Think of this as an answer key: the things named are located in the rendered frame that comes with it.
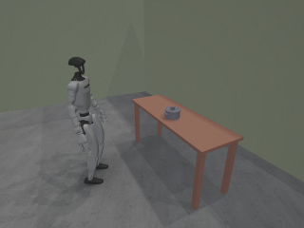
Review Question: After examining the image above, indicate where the left robot foot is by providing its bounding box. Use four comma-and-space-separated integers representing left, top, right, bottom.
96, 162, 108, 169

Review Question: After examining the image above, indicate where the robot left forearm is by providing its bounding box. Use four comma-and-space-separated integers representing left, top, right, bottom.
90, 95, 100, 112

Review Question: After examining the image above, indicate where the robot left hand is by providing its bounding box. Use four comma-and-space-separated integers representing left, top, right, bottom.
97, 109, 108, 123

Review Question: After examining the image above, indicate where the lid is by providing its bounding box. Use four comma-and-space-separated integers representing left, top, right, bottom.
165, 106, 181, 113

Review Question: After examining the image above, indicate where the robot right hand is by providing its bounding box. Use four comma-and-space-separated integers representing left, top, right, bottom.
76, 133, 92, 152

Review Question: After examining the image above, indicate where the pot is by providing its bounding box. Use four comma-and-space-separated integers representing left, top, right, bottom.
163, 111, 181, 121

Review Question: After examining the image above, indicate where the table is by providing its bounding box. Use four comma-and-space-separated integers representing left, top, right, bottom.
131, 94, 244, 210

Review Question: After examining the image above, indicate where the robot right upper arm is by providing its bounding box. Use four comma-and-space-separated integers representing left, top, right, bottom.
66, 82, 79, 113

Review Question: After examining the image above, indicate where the robot right forearm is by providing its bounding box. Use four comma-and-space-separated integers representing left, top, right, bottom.
67, 105, 84, 135

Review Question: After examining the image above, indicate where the humanoid robot head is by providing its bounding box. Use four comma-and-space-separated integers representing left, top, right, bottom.
68, 57, 86, 82

